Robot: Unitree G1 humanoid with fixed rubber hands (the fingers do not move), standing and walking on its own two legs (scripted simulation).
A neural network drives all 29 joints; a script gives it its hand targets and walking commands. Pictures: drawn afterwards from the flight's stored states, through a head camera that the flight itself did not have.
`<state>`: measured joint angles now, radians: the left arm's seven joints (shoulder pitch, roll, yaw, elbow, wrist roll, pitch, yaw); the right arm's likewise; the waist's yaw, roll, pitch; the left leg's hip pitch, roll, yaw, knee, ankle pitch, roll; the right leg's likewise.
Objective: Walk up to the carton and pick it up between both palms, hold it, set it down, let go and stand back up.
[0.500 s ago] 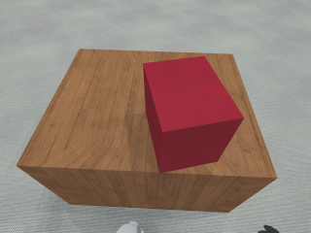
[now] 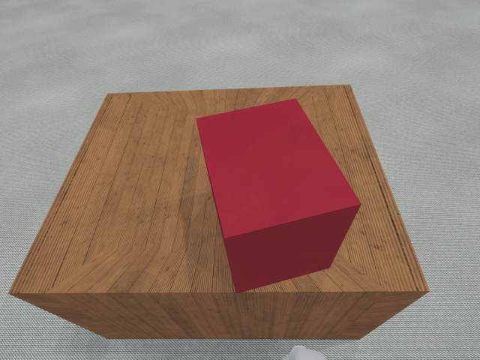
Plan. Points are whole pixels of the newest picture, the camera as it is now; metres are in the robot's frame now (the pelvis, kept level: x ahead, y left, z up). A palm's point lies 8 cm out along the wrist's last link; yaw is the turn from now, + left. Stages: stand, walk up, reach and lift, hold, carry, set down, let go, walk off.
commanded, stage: walk up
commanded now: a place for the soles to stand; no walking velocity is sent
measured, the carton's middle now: (265, 196) +0.46 -0.04 -0.05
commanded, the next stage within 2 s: none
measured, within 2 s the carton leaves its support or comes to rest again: neither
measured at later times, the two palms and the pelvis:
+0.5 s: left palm out of the picture +0.05 +0.33 -0.11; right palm out of the picture +0.08 -0.29 -0.10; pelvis -0.01 +0.02 +0.00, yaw +1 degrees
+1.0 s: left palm out of the picture +0.04 +0.28 -0.10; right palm out of the picture +0.05 -0.35 -0.11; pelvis -0.02 -0.03 +0.00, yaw -1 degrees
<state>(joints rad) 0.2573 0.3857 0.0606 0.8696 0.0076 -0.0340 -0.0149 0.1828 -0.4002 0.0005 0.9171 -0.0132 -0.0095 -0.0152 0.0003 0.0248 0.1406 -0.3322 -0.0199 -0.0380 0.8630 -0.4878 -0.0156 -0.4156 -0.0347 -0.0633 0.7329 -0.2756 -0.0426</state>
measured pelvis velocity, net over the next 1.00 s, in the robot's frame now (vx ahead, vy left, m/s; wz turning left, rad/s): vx -0.02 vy -0.03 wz -0.01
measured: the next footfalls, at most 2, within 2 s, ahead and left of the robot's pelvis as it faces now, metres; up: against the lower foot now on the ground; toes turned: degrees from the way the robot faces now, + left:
left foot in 0.04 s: +0.03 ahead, +0.14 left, +0.00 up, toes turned -2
right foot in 0.86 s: +0.04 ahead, -0.13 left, +0.00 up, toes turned -1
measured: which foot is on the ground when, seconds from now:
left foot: up 0.00-0.02, down 0.04-0.88, up 0.90-1.00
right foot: down 0.00-0.66, up 0.68-0.84, down 0.86-1.00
